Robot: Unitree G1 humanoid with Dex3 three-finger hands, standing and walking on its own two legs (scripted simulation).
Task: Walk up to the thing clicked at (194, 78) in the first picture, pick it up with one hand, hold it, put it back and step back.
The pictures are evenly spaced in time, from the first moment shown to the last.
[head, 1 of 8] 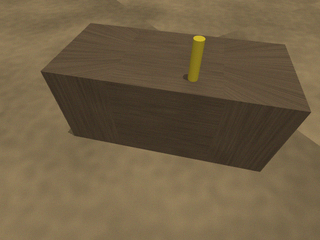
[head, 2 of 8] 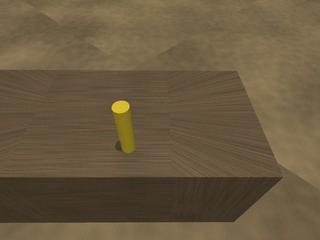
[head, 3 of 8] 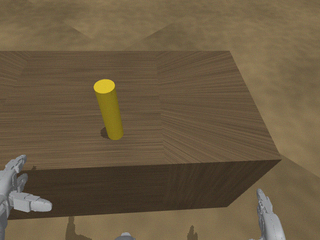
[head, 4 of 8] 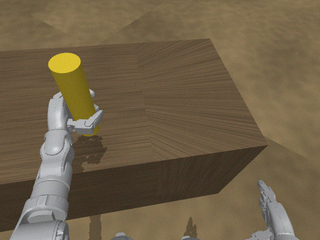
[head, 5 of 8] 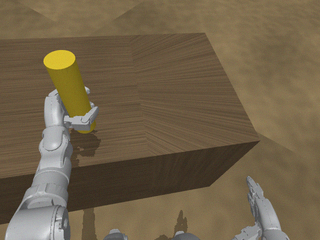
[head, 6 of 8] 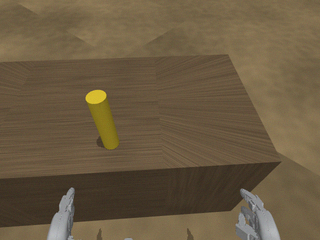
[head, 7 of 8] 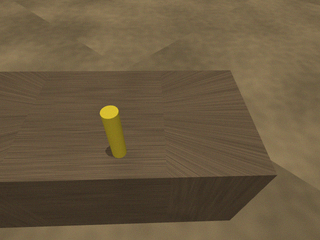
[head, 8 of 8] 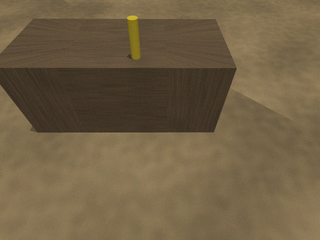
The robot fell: no
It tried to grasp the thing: yes
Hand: left
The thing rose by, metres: 0.22
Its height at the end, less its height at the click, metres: +0.00
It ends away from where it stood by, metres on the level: 0.02
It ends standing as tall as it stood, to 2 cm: yes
